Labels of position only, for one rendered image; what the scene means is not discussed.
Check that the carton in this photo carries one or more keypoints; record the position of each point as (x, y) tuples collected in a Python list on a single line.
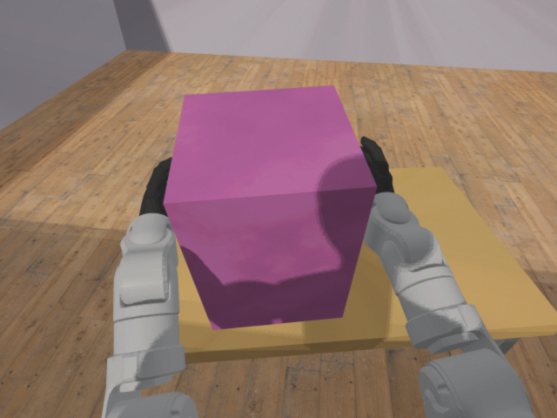
[(269, 195)]

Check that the robot left hand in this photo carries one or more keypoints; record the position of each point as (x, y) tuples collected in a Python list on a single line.
[(155, 190)]

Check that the robot right hand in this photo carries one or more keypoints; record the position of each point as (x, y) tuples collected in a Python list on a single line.
[(378, 165)]

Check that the left robot forearm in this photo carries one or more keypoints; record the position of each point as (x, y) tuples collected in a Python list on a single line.
[(147, 351)]

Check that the right robot forearm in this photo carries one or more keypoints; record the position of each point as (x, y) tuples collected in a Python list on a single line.
[(438, 317)]

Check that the robot left upper arm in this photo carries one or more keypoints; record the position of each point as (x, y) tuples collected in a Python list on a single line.
[(169, 405)]

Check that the robot right upper arm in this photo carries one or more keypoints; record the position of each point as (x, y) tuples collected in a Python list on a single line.
[(476, 384)]

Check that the table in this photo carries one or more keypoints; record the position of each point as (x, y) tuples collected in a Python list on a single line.
[(510, 305)]

